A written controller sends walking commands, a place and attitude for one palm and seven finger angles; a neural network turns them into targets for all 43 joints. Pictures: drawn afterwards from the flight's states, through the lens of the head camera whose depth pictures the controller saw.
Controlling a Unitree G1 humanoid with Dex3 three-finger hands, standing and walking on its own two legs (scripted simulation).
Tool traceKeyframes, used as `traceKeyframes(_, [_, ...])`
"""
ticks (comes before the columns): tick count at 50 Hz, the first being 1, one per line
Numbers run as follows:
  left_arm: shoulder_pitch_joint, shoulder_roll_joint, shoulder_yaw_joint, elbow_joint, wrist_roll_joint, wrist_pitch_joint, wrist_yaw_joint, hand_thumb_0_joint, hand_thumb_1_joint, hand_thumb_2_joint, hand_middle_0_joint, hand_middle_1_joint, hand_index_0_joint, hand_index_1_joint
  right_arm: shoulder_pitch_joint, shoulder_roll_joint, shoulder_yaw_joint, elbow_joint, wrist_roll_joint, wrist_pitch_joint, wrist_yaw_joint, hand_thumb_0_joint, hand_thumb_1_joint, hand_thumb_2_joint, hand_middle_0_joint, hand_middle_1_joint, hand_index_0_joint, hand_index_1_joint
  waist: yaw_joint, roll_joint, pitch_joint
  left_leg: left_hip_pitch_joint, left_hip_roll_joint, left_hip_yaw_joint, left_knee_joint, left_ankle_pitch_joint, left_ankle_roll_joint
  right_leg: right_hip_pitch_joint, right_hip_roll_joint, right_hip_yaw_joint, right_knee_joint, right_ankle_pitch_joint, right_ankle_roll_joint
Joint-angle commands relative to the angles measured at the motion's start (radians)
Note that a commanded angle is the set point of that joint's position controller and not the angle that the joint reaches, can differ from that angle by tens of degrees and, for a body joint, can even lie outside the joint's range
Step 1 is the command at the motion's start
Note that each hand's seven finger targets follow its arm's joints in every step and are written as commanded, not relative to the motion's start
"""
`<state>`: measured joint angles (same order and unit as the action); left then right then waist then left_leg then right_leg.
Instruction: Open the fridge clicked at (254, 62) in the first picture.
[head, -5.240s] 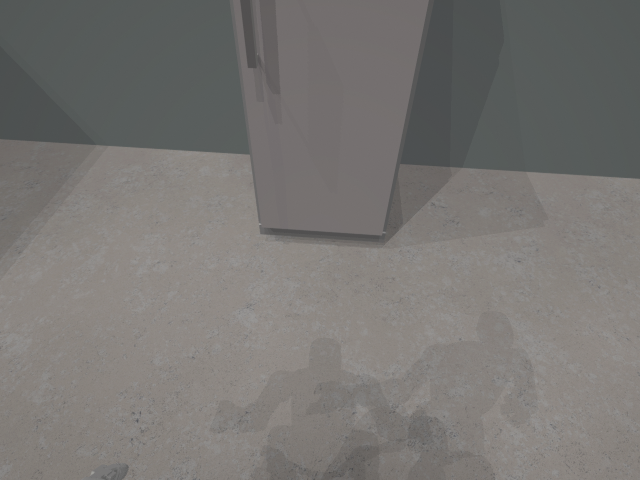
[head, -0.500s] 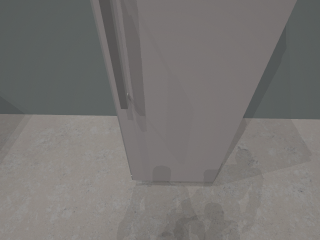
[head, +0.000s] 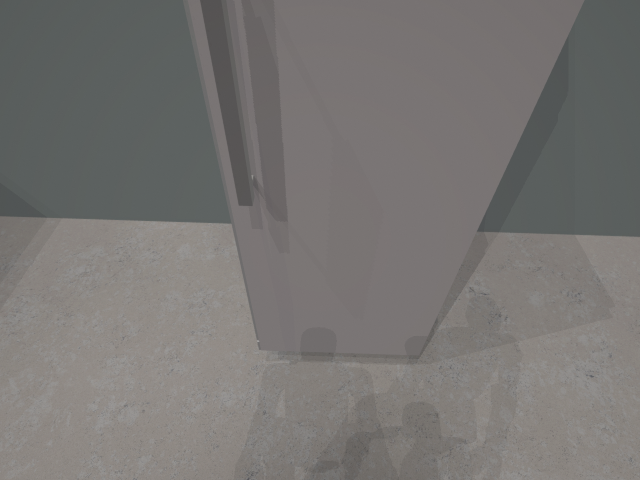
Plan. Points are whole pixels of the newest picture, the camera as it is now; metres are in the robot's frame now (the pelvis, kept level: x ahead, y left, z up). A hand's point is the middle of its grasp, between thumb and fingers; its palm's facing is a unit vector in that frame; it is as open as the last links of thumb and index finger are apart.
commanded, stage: come to a stop and stand still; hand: left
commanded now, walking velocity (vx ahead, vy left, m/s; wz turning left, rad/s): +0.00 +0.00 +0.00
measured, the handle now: (231, 81) +0.57 +0.16 +0.22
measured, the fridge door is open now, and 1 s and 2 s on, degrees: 0 0 0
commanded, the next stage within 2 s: look again from close up in 0.02 s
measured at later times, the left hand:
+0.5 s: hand out of the picture +0.06 +0.19 -0.18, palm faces +0.03 -0.98 -0.21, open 7.4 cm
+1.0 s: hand out of the picture +0.04 +0.19 -0.18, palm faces +0.02 -0.98 -0.19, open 7.4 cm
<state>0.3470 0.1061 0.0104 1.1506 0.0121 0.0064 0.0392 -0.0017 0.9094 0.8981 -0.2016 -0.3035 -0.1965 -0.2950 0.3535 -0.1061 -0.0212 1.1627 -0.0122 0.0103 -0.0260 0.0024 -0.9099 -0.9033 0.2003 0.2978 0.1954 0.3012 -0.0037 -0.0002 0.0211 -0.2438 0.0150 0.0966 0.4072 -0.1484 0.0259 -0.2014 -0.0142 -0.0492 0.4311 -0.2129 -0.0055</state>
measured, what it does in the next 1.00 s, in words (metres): stands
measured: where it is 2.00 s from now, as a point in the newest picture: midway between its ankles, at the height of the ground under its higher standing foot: outside the picture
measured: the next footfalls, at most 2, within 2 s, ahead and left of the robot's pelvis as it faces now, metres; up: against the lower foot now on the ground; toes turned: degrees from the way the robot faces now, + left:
none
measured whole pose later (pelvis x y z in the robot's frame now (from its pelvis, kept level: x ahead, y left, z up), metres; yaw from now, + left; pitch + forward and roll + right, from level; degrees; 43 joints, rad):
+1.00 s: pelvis +0.04 +0.02 +0.00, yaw -1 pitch -1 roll +0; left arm 0.30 0.18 0.00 1.08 0.01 -0.01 0.03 0.00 0.91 0.90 -0.20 -0.30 -0.20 -0.30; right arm 0.23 -0.17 0.00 1.10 -0.01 -0.02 -0.02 0.00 -0.91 -0.90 0.20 0.30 0.20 0.30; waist 0.01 -0.02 0.03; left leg -0.21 -0.01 0.10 0.46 -0.24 0.05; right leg -0.15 -0.03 -0.03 0.45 -0.28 0.02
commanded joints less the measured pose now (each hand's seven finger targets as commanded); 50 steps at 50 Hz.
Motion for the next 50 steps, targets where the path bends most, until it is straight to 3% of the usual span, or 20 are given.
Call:
traceKeyframes(1, [0.118,0.110,-0.010,-0.020,0.021,-0.038,0.035,0.000,0.900,0.900,-0.200,-0.300,-0.200,-0.300,-0.091,-0.133,0.001,-0.109,-0.003,-0.032,0.010,0.000,-0.900,-0.900,0.200,0.300,0.200,0.300,0.052,-0.015,0.122,-0.090,0.092,-0.071,0.098,-0.136,-0.039,-0.090,-0.118,0.120,-0.113,0.017,-0.027])
traceKeyframes(2, [0.057,0.158,0.002,-0.071,0.012,-0.045,0.026,0.000,0.900,0.900,-0.200,-0.300,-0.200,-0.300,-0.018,-0.079,0.001,-0.133,-0.003,-0.017,0.019,0.000,-0.900,-0.900,0.200,0.300,0.200,0.300,-0.021,-0.050,0.029,-0.027,0.036,-0.076,0.139,-0.206,-0.034,-0.152,-0.169,0.210,-0.175,-0.314,-0.059])
traceKeyframes(3, [0.016,0.168,0.013,-0.089,0.012,-0.056,0.018,0.000,0.900,0.900,-0.200,-0.300,-0.200,-0.300,0.009,-0.077,0.004,-0.119,-0.018,-0.019,0.024,0.000,-0.900,-0.900,0.200,0.300,0.200,0.300,-0.036,0.029,0.018,0.029,0.029,-0.077,0.147,-0.136,-0.025,-0.204,-0.184,0.205,-0.159,-0.305,-0.081])
traceKeyframes(4, [0.002,0.166,0.010,-0.095,0.006,-0.059,0.016,0.000,0.900,0.900,-0.200,-0.300,-0.200,-0.300,0.051,-0.076,0.005,-0.115,-0.014,-0.021,0.023,0.000,-0.900,-0.900,0.200,0.300,0.200,0.300,-0.055,0.031,0.003,0.041,0.044,-0.081,0.128,-0.137,-0.022,-0.216,-0.157,0.162,-0.127,-0.319,-0.077])
traceKeyframes(6, [0.014,0.125,0.006,-0.103,0.005,-0.056,0.013,0.000,0.900,0.900,-0.200,-0.300,-0.200,-0.300,0.062,-0.086,0.006,-0.129,-0.012,-0.030,0.019,0.000,-0.900,-0.900,0.200,0.300,0.200,0.300,-0.044,0.038,0.016,-0.003,0.062,-0.120,0.063,-0.149,-0.010,-0.192,-0.099,0.121,-0.051,-0.250,-0.065])
traceKeyframes(9, [0.042,0.103,0.005,-0.108,0.008,-0.044,0.009,0.000,0.900,0.900,-0.200,-0.300,-0.200,-0.300,0.027,-0.116,0.004,-0.154,-0.013,-0.036,0.012,0.000,-0.900,-0.900,0.200,0.300,0.200,0.300,-0.013,0.039,0.060,-0.117,0.096,-0.183,-0.032,-0.236,0.017,-0.123,-0.060,0.076,0.019,-0.177,-0.049])
traceKeyframes(11, [0.058,0.097,0.001,-0.110,0.007,-0.044,0.006,0.000,0.900,0.900,-0.200,-0.300,-0.200,-0.300,0.008,-0.126,0.005,-0.161,-0.008,-0.042,0.009,0.000,-0.900,-0.900,0.200,0.300,0.200,0.300,0.002,0.009,0.073,-0.135,0.101,-0.192,-0.057,-0.230,0.024,-0.088,-0.059,0.075,0.024,-0.111,-0.045])
traceKeyframes(14, [0.052,0.108,0.002,-0.118,0.008,-0.043,0.005,0.000,0.900,0.900,-0.200,-0.300,-0.200,-0.300,0.003,-0.137,0.005,-0.156,-0.007,-0.048,0.007,0.000,-0.900,-0.900,0.200,0.300,0.200,0.300,0.004,-0.008,0.084,-0.111,0.099,-0.179,-0.062,-0.168,0.024,-0.078,-0.065,0.080,0.020,-0.046,-0.040])
traceKeyframes(17, [0.045,0.120,0.004,-0.127,0.005,-0.044,0.006,0.000,0.900,0.900,-0.200,-0.300,-0.200,-0.300,0.001,-0.144,0.008,-0.148,-0.005,-0.053,0.005,0.000,-0.900,-0.900,0.200,0.300,0.200,0.300,0.003,-0.038,0.052,-0.054,0.094,-0.151,-0.041,-0.064,0.023,-0.060,-0.075,0.091,0.010,0.011,-0.036])
traceKeyframes(21, [0.032,0.144,0.010,-0.135,0.004,-0.044,0.007,0.000,0.900,0.900,-0.200,-0.300,-0.200,-0.300,-0.015,-0.156,0.008,-0.140,-0.004,-0.060,0.003,0.000,-0.900,-0.900,0.200,0.300,0.200,0.300,0.005,-0.020,-0.002,0.004,0.095,-0.129,-0.013,0.078,0.022,-0.020,-0.085,0.092,0.013,0.095,-0.031])
traceKeyframes(30, [0.006,0.168,0.009,-0.140,0.005,-0.035,0.003,0.000,0.900,0.900,-0.200,-0.300,-0.200,-0.300,-0.059,-0.172,0.007,-0.130,-0.002,-0.053,0.002,0.000,-0.900,-0.900,0.200,0.300,0.200,0.300,0.004,0.012,0.020,0.018,0.096,-0.124,-0.026,0.061,0.017,-0.015,-0.089,0.093,-0.015,0.086,-0.026])
traceKeyframes(36, [0.005,0.172,0.008,-0.129,0.005,-0.033,0.002,0.000,0.900,0.900,-0.200,-0.300,-0.200,-0.300,-0.074,-0.180,0.007,-0.119,-0.001,-0.053,0.001,0.000,-0.900,-0.900,0.200,0.300,0.200,0.300,0.005,0.025,0.000,0.047,0.101,-0.122,-0.028,0.085,0.016,-0.002,-0.090,0.092,-0.020,0.097,-0.024])
traceKeyframes(43, [0.009,0.176,0.007,-0.117,0.007,-0.035,0.000,0.000,0.900,0.900,-0.200,-0.300,-0.200,-0.300,-0.087,-0.186,0.004,-0.108,0.001,-0.052,0.001,0.000,-0.900,-0.900,0.200,0.300,0.200,0.300,0.008,-0.010,0.010,0.059,0.102,-0.123,-0.030,0.080,0.018,0.000,-0.093,0.094,-0.037,0.102,-0.022])
traceKeyframes(50, [0.006,0.177,0.007,-0.105,0.006,-0.034,0.000,0.000,0.900,0.900,-0.200,-0.300,-0.200,-0.300,-0.088,-0.185,0.004,-0.095,0.001,-0.051,0.001,0.000,-0.900,-0.900,0.200,0.300,0.200,0.300,0.008,-0.001,0.016,0.056,0.103,-0.125,-0.051,0.060,0.017,0.004,-0.096,0.093,-0.048,0.083,-0.023])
